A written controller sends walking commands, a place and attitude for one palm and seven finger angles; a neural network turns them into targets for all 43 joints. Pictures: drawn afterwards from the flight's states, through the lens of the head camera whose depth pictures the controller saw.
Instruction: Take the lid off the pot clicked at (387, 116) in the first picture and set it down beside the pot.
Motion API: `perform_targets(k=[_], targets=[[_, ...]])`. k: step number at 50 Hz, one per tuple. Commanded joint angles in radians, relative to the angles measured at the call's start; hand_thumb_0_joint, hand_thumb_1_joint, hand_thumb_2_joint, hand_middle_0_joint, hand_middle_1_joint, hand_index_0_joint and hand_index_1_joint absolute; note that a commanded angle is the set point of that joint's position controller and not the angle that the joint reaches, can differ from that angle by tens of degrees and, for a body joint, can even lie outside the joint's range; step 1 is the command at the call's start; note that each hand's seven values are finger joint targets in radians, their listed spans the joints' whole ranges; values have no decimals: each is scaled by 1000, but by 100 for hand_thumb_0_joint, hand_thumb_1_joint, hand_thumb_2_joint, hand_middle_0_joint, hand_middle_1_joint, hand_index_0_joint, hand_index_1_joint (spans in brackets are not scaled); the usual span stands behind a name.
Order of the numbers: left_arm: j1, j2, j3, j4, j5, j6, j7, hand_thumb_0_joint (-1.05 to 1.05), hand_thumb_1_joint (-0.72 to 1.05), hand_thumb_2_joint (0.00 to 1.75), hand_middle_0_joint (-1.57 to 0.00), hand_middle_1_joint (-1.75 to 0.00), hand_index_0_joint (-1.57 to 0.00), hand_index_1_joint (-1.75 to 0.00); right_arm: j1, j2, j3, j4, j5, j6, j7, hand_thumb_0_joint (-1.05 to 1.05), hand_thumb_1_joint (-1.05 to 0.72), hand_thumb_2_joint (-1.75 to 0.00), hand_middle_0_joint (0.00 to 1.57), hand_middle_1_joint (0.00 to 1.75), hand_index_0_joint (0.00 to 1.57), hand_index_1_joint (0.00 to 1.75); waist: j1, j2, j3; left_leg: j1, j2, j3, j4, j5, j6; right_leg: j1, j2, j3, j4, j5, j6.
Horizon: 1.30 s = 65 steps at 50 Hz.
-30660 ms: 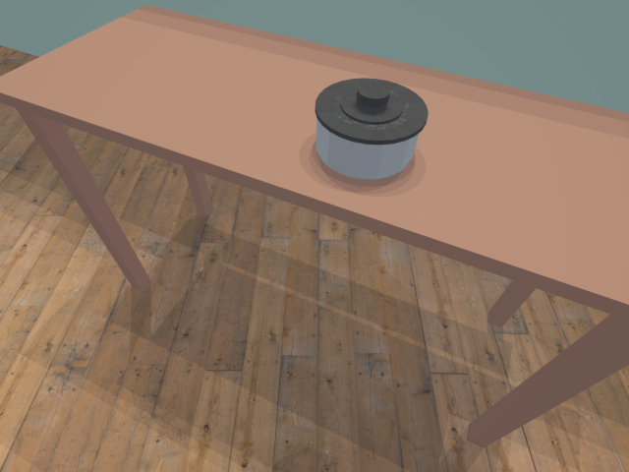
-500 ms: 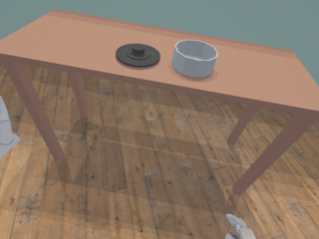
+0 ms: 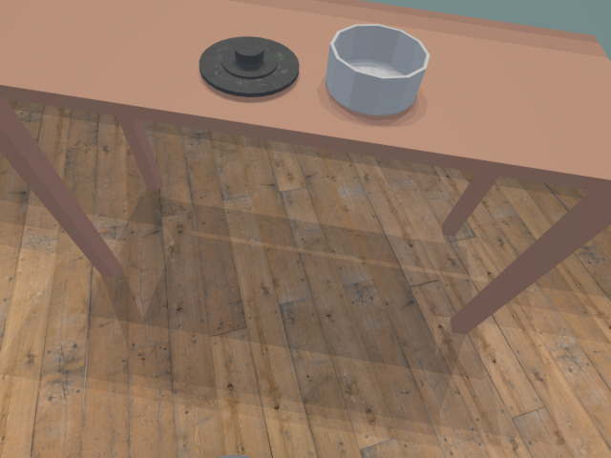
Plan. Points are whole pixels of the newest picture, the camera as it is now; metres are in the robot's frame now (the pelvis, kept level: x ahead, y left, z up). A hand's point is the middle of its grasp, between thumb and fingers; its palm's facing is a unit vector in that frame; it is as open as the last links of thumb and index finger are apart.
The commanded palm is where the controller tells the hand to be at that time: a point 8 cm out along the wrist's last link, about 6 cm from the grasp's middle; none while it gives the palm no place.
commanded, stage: let the arm hang, fingers relaxed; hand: left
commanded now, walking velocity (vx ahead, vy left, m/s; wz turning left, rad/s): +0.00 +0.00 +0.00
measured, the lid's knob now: (249, 52) +0.77 +0.12 +0.08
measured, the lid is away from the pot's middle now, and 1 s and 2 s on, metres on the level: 0.24 0.24 0.24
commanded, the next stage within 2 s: look to check the result in 1.02 s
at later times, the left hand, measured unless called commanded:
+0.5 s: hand out of the picture +0.10 +0.16 -0.17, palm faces -0.01 -0.98 -0.21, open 7.3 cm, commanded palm none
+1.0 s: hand out of the picture +0.08 +0.16 -0.17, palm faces +0.00 -0.98 -0.20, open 7.3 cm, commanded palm none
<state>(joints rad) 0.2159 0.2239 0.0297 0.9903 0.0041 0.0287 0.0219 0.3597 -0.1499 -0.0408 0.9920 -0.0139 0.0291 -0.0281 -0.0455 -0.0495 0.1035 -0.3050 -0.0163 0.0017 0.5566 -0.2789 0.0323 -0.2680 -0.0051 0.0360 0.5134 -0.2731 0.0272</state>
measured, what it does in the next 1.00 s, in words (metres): shifts its weight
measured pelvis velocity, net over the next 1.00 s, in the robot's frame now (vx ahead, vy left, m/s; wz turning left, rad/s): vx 0.05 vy -0.01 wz -0.03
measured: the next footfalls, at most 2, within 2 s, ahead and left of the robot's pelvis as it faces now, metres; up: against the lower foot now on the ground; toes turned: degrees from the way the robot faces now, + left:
none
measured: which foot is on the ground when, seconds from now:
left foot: down 0.00-1.00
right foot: down 0.00-1.00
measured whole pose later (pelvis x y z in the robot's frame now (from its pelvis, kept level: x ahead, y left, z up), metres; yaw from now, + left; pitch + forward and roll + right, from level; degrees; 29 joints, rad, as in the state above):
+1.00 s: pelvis +0.05 -0.01 +0.01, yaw -2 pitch -1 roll +0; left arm 0.22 0.16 0.03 1.10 0.00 0.00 0.05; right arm 0.30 -0.11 -0.04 1.08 0.00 0.01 -0.05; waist -0.02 -0.01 0.07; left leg -0.13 0.01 0.02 0.46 -0.31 0.01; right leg -0.10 0.02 0.06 0.42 -0.30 0.01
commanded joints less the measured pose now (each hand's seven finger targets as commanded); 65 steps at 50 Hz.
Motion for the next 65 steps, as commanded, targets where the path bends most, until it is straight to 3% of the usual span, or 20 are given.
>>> perform_targets(k=[1, 3, 6, 8, 11, 13, 15, 18, 21, 31, 37, 41, 42, 45, 53, 56, 65], targets=[[9, 65, -4, -6, -1, -32, 9, 0, 90, 90, -20, -30, -20, -30, 42, -113, -25, -33, 9, -35, -14, 0, -90, -90, 20, 30, 20, 30, 19, 126, -155, 142, 122, -105, -125, 338, 32, 100, -49, 18, -73, 220, -56], [12, 68, -5, 17, -2, -32, 13, 0, 90, 90, -20, -30, -20, -30, 59, -101, -23, -12, 11, -32, -16, 0, -90, -90, 20, 30, 20, 30, 16, 105, -145, 161, 120, -91, -119, 374, 27, 106, -58, 25, -82, 258, -59], [23, 65, -8, 45, -1, -31, 19, 0, 90, 90, -20, -30, -20, -30, 61, -94, -23, 9, 11, -26, -14, 0, -90, -90, 20, 30, 20, 30, 16, 53, -123, 160, 113, -77, -122, 301, 22, 112, -65, 36, -106, 243, -60], [22, 68, -8, 53, 0, -31, 21, 0, 90, 90, -20, -30, -20, -30, 50, -83, -23, 18, 10, -23, -11, 0, -90, -90, 20, 30, 20, 30, 17, 55, -78, 140, 105, -71, -133, 231, 18, 94, -70, 51, -119, 212, -66], [27, 58, -5, 66, 2, -34, 24, 0, 90, 90, -20, -30, -20, -30, 41, -81, -25, 29, 10, -25, -10, 0, -90, -90, 20, 30, 20, 30, 20, 17, -81, 151, 105, -64, -134, 241, 18, 105, -69, 56, -120, 236, -65], [27, 59, -2, 68, 4, -37, 26, 0, 90, 90, -20, -30, -20, -30, 33, -74, -25, 34, 9, -27, -9, 0, -90, -90, 20, 30, 20, 30, 19, 47, -69, 158, 105, -55, -132, 260, 16, 97, -73, 60, -114, 261, -66], [21, 49, -1, 71, 4, -37, 27, 0, 90, 90, -20, -30, -20, -30, 27, -75, -24, 43, 9, -29, -11, 0, -90, -90, 20, 30, 20, 30, 19, 16, -63, 164, 108, -54, -134, 278, 15, 100, -71, 54, -113, 271, -62], [25, 45, 3, 75, 6, -38, 28, 0, 90, 90, -20, -30, -20, -30, 14, -72, -24, 50, 8, -31, -12, 0, -90, -90, 20, 30, 20, 30, 21, 29, -46, 175, 107, -48, -134, 294, 14, 89, -75, 64, -114, 291, -64], [20, 45, 8, 74, 6, -40, 27, 0, 90, 90, -20, -30, -20, -30, 10, -72, -24, 47, 6, -33, -14, 0, -90, -90, 20, 30, 20, 30, 22, 65, -64, 186, 109, -44, -135, 317, 13, 107, -74, 65, -114, 306, -64], [25, 50, 13, 64, 4, -42, 27, 0, 90, 90, -20, -30, -20, -30, -4, -79, -27, 43, 8, -35, -18, 0, -90, -90, 20, 30, 20, 30, 26, 67, -74, 204, 114, -31, -121, 362, 7, 130, -78, 70, -119, 376, -64], [28, 51, 12, 63, 5, -41, 28, 0, 90, 90, -20, -30, -20, -30, 5, -76, -27, 47, 10, -35, -19, 0, -90, -90, 20, 30, 20, 30, 25, 53, -67, 207, 115, -36, -130, 343, 7, 126, -73, 67, -124, 351, -63], [34, 41, 12, 71, 2, -41, 28, 0, 90, 90, -20, -30, -20, -30, 21, -74, -25, 56, 9, -37, -22, 0, -90, -90, 20, 30, 20, 30, 24, 80, -81, 223, 123, -36, -135, 397, 10, 135, -71, 57, -119, 361, -62], [37, 43, 12, 69, 4, -39, 29, 0, 90, 90, -20, -30, -20, -30, 18, -69, -25, 57, 11, -35, -22, 0, -90, -90, 20, 30, 20, 30, 26, 65, -51, 215, 120, -40, -137, 373, 11, 117, -68, 56, -125, 336, -61], [45, 37, 11, 78, 3, -41, 29, 0, 90, 90, -20, -30, -20, -30, 26, -68, -25, 60, 10, -36, -22, 0, -90, -90, 20, 30, 20, 30, 26, 51, -65, 214, 119, -36, -136, 367, 11, 133, -72, 59, -130, 353, -60], [56, 27, 10, 86, 4, -40, 28, 0, 90, 90, -20, -30, -20, -30, 33, -53, -25, 72, 10, -34, -21, 0, -90, -90, 20, 30, 20, 30, 27, 65, -22, 185, 114, -42, -155, 278, 12, 108, -69, 62, -150, 273, -59], [62, 23, 9, 90, 2, -41, 28, 0, 90, 90, -20, -30, -20, -30, 39, -54, -23, 71, 10, -36, -22, 0, -90, -90, 20, 30, 20, 30, 26, 62, -46, 193, 115, -45, -155, 302, 15, 123, -69, 60, -146, 286, -57], [64, 16, 9, 93, 4, -40, 28, 0, 90, 90, -20, -30, -20, -30, 46, -49, -24, 73, 10, -39, -23, 0, -90, -90, 20, 30, 20, 30, 25, 83, -34, 191, 117, -54, -166, 311, 18, 110, -65, 49, -143, 255, -52]])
